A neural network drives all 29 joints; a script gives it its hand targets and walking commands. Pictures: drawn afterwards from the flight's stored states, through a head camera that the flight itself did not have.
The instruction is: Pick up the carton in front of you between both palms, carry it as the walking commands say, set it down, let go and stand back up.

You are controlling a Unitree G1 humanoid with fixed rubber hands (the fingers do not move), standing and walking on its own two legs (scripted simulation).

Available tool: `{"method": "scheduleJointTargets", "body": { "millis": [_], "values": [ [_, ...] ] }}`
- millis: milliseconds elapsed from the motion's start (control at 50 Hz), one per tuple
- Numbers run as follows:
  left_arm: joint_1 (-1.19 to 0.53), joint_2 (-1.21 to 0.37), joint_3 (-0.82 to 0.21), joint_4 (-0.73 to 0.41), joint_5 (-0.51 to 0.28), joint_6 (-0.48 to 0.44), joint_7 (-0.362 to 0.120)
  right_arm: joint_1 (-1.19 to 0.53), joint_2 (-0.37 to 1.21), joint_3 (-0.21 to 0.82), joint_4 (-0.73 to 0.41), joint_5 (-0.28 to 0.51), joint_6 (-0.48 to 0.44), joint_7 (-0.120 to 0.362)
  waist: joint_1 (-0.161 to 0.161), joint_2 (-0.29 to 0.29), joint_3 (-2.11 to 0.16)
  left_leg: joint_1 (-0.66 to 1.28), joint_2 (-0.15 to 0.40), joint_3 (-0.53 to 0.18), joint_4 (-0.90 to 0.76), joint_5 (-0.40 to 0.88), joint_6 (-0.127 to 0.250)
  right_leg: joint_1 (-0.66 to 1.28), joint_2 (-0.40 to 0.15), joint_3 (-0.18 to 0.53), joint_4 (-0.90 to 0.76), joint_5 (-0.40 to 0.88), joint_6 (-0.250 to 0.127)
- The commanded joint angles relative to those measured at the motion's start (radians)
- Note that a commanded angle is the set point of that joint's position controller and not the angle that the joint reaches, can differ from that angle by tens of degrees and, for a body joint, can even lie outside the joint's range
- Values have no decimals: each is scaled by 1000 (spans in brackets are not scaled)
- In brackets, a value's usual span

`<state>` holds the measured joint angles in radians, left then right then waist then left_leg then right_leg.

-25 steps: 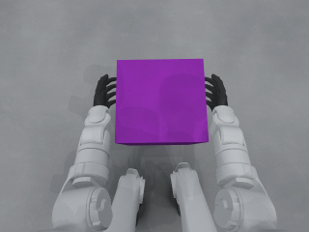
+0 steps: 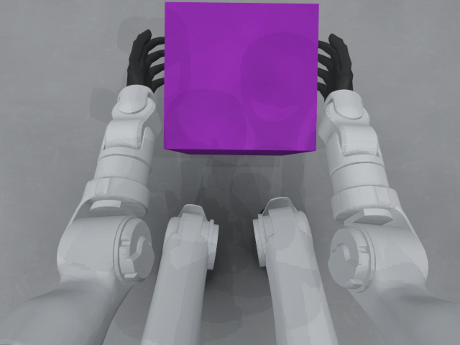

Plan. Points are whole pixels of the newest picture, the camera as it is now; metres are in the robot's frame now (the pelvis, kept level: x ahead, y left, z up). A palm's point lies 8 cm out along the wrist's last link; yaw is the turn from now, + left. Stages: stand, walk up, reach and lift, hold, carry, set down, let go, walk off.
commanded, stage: set down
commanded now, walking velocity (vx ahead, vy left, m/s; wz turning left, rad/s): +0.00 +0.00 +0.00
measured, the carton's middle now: (237, 98) +0.50 -0.03 -0.20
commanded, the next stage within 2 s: none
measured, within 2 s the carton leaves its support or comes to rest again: rests again in 1.38 s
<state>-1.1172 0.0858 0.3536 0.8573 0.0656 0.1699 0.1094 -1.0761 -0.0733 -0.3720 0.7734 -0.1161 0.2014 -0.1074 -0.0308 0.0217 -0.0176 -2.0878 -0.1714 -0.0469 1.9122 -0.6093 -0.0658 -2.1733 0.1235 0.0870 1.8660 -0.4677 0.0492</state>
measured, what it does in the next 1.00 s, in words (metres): lowers itself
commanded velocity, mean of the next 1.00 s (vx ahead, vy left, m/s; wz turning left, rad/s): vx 0.00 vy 0.00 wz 0.00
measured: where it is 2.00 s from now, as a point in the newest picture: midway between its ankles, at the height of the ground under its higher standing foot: (234, 268)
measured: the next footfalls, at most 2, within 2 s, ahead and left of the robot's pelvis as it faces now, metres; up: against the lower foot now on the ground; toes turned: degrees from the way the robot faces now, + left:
none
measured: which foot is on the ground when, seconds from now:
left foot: down 0.00-1.00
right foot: down 0.00-1.00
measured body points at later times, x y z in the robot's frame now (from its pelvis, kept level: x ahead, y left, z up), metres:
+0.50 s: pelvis +0.00 +0.01 -0.07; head +0.35 +0.00 +0.22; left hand +0.54 +0.11 -0.23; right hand +0.51 -0.19 -0.23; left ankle +0.09 +0.12 -0.42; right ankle +0.12 -0.12 -0.42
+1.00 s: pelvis +0.00 +0.01 -0.08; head +0.34 +0.00 +0.20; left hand +0.53 +0.12 -0.26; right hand +0.50 -0.19 -0.26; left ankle +0.09 +0.12 -0.42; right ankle +0.12 -0.12 -0.42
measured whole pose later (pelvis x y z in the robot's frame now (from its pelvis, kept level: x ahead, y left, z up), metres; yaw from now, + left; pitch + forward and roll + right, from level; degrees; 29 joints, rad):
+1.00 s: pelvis +0.00 +0.01 -0.08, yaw +1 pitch +37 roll +0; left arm -1.36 0.18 0.23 1.10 0.02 0.14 0.13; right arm -1.28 -0.21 -0.36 1.02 -0.05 0.15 -0.06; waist -0.06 0.03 0.26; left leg -2.22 -0.18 -0.01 2.23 -0.65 -0.04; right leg -2.28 0.06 0.04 2.17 -0.54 0.05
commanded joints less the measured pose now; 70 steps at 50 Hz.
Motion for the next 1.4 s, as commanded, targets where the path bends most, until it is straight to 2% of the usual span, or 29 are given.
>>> {"method": "scheduleJointTargets", "body": {
  "millis": [0, 160, 220, 240, 280, 360, 460, 580, 860, 980, 1280, 1340, 1360, 1380],
  "values": [
    [-631, -854, -410, -54, -69, -24, -195, -640, 843, 435, -47, 76, -31, 171, -9, -49, -1074, 302, -31, 108, -140, 224, 33, 797, 24, -124, -78, 266, 6],
    [-753, -833, -457, -43, -125, -30, -181, -757, 781, 445, -42, 129, -39, 196, -39, -19, -1093, 322, -24, 111, -33, 263, 28, 723, 9, -151, 43, 301, 1],
    [-803, -832, -497, -71, -161, -35, -168, -806, 769, 469, -65, 165, -44, 203, -49, -9, -1147, 361, -21, 111, 7, 301, 28, 722, 3, -158, 87, 334, 0],
    [-819, -832, -509, -91, -171, -34, -166, -844, 774, 478, -100, 186, -44, 209, -62, 1, -1158, 379, -18, 105, 18, 300, 36, 685, 3, -162, 96, 331, -2],
    [-834, -861, -538, -111, -183, -31, -158, -855, 774, 487, -117, 211, -43, 219, -67, 51, -1165, 408, -19, 108, 37, 354, 32, 668, 2, -155, 118, 378, -9],
    [-824, -904, -572, -127, -192, -33, -153, -794, 775, 466, -72, 217, -39, 240, -79, 101, -1137, 403, -18, 97, 56, 398, 26, 630, 5, -152, 147, 411, -22],
    [-771, -894, -514, -40, -155, -37, -168, -734, 773, 402, 27, 173, -37, 269, -85, 87, -957, 317, -19, 79, 58, 366, 33, 505, 0, -157, 157, 354, -26],
    [-762, -850, -442, 29, -119, -45, -178, -767, 736, 364, 49, 147, -48, 286, -77, 59, -851, 255, -21, 75, 67, 331, 45, 430, -4, -154, 168, 311, -28],
    [-804, -769, -418, 74, -129, -71, -206, -803, 662, 335, 101, 143, -84, 274, -86, 56, -717, 157, -8, 73, 108, 290, 58, 415, -13, -129, 197, 291, -42],
    [-759, -708, -357, 139, -83, -69, -217, -778, 613, 289, 153, 117, -86, 275, -72, 49, -605, 96, -4, 63, 105, 240, 70, 363, -17, -116, 193, 238, -47],
    [-666, -471, -225, 252, 8, -56, -218, -666, 399, 130, 277, 34, -81, 272, -59, 57, -405, 56, 23, 38, 101, 143, 78, 263, -34, -99, 190, 115, -61],
    [-631, -315, -198, 260, 11, -71, -189, -618, 252, 82, 310, 28, -101, 240, -61, 55, -409, 83, 40, 40, 103, 137, 63, 281, -47, -101, 193, 112, -50],
    [-609, -222, -183, 260, 9, -79, -170, -589, 161, 58, 326, 29, -114, 218, -64, 52, -420, 97, 48, 42, 103, 137, 56, 296, -54, -103, 194, 115, -44],
    [-564, -63, -156, 250, 11, -88, -136, -533, 3, 17, 340, 29, -132, 182, -64, 49, -435, 119, 58, 47, 100, 137, 46, 315, -64, -105, 195, 119, -35]
  ]
}}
